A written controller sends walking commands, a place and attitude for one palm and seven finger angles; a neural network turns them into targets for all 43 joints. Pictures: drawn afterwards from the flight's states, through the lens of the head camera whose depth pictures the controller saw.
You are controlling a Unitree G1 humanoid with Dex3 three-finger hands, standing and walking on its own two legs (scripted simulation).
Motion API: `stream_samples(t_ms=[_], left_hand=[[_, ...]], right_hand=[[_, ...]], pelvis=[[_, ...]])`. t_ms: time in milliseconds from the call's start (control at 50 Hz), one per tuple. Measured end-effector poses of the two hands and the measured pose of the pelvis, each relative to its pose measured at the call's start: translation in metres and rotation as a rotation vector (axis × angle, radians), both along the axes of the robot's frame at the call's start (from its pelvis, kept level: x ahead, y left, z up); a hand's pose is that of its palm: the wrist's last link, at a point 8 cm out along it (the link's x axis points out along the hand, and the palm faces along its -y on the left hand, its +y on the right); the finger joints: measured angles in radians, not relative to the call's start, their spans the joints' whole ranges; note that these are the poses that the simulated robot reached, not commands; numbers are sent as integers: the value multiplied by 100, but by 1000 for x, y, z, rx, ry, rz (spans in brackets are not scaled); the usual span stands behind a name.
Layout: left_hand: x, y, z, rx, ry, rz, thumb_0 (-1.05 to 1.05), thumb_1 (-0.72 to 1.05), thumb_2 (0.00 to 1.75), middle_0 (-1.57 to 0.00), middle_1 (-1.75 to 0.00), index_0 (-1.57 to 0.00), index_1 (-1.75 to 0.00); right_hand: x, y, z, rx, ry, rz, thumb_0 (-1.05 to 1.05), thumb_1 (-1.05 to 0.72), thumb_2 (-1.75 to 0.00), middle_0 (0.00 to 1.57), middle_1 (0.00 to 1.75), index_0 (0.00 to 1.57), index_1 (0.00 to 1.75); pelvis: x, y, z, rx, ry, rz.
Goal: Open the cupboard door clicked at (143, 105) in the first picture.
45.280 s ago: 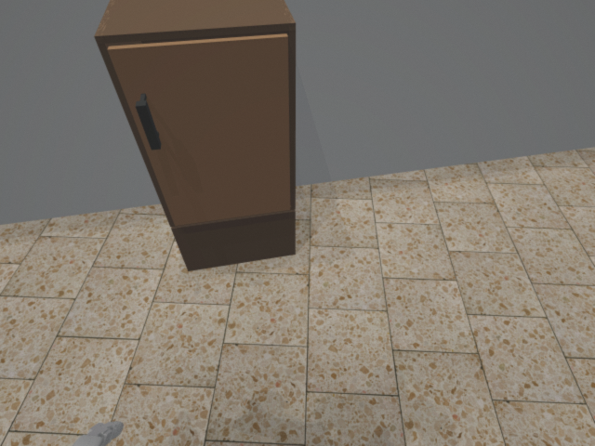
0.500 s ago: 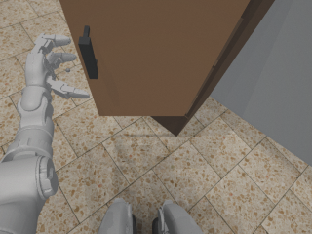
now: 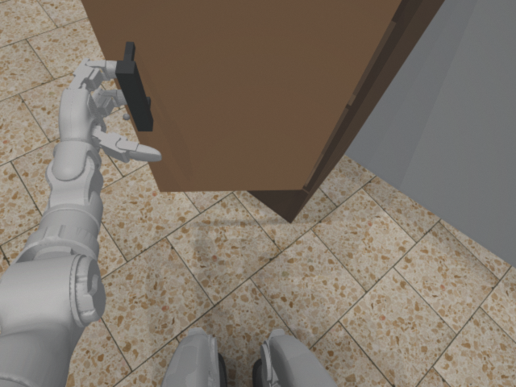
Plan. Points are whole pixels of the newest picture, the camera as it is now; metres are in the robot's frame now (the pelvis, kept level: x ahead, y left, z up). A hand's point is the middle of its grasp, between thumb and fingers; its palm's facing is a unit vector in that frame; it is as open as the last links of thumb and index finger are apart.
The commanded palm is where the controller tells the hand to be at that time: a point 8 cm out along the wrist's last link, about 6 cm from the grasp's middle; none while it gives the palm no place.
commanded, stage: slide the fingers in behind the handle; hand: left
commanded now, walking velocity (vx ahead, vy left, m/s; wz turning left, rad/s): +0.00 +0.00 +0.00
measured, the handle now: (138, 89) +0.56 +0.15 +0.06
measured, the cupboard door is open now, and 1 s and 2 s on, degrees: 41 42 43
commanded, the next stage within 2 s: close the thumb around the handle in 1.26 s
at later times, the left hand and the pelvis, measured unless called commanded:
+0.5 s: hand (147, 118) +0.50 +0.13 +0.06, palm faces -0.02 -1.00 -0.04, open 14.0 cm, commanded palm +0.48 +0.17 +0.06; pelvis +0.00 -0.01 +0.00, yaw +1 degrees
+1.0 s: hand (153, 124) +0.49 +0.12 +0.06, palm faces +0.03 -1.00 -0.02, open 14.2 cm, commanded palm +0.47 +0.15 +0.06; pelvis +0.00 -0.01 +0.00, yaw +1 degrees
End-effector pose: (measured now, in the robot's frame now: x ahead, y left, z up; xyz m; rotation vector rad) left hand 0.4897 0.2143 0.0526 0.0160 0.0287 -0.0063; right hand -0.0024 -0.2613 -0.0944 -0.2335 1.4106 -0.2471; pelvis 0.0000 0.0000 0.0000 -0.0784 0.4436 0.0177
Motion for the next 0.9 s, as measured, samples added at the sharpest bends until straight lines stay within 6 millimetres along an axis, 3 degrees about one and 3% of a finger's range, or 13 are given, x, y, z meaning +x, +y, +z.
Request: stream_samples(t_ms=[180, 360, 500, 620, 900], left_hand=[[-4, -14, 11, 14, -27, -9, -1, -50, 30, -30, -120, -30, -120], [-9, -24, 0, -1, 5, 12, -1, -50, 30, -30, -120, -30, -120], [-10, -32, 9, 20, -52, -12, -1, -50, 30, -30, -120, -30, -120], [-10, -37, 2, 1, 21, 0, -1, -50, 30, -30, -120, -30, -120], [-20, -41, 5, 9, -28, 31, -1, -50, 30, -29, -120, -25, -120]], right_hand=[[7, 1, -1, 35, -18, -1, 0, -91, -90, 20, 30, 20, 30], [16, -5, -1, 29, -57, 12, 0, -91, -90, 20, 30, 20, 30], [15, -11, -4, 29, -48, 16, 0, -91, -90, 20, 30, 20, 30], [13, -12, -3, 29, -57, 9, 0, -91, -90, 20, 30, 20, 30], [12, -9, -8, 59, -40, 21, 0, -91, -90, 20, 30, 20, 30]], pelvis=[[4, -4, 4, 10, -14, -3], [2, -10, 3, 18, -20, -2], [0, -13, 1, 20, -18, 1], [0, -15, 3, 23, -24, 0], [0, -15, 2, 24, -27, 9]])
